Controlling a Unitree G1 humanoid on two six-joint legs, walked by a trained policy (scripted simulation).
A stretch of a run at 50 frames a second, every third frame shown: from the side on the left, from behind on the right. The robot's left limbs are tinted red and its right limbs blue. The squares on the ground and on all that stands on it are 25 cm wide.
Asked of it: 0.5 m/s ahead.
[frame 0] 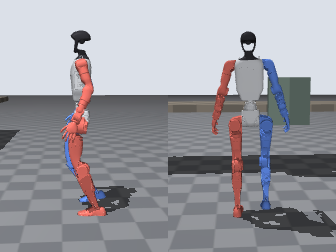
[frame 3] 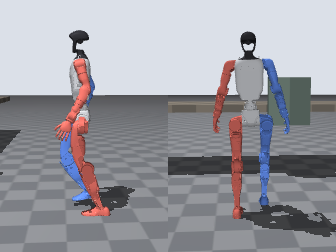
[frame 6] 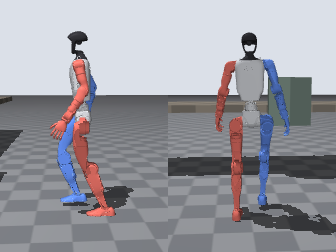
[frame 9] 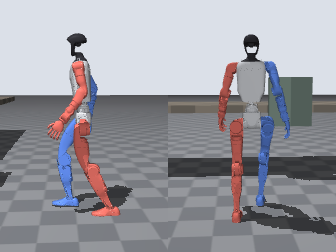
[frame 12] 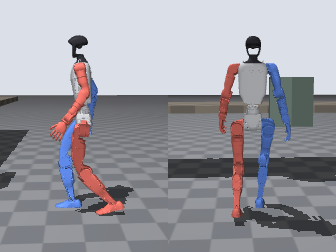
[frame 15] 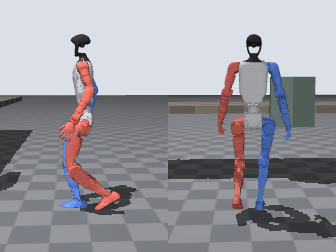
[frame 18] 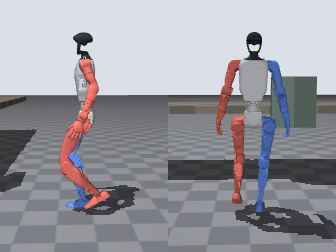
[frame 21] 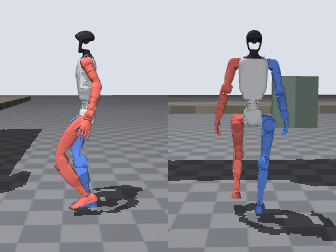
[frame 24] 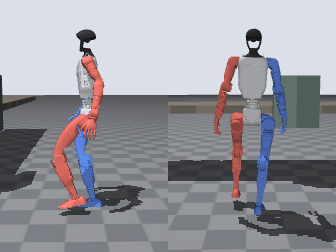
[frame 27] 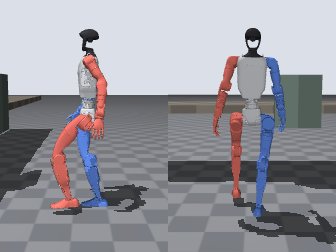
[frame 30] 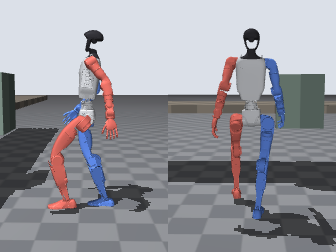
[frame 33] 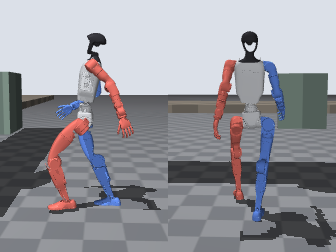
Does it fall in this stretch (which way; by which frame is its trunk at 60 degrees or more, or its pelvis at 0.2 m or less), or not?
no
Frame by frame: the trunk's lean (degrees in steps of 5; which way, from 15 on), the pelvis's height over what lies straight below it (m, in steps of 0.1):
0: 0, 0.8
3: 5, 0.8
6: 5, 0.8
9: 5, 0.8
12: 5, 0.7
15: 5, 0.8
18: 5, 0.8
21: 0, 0.8
24: 0, 0.8
27: 0, 0.8
30: 5, 0.8
33: 10, 0.7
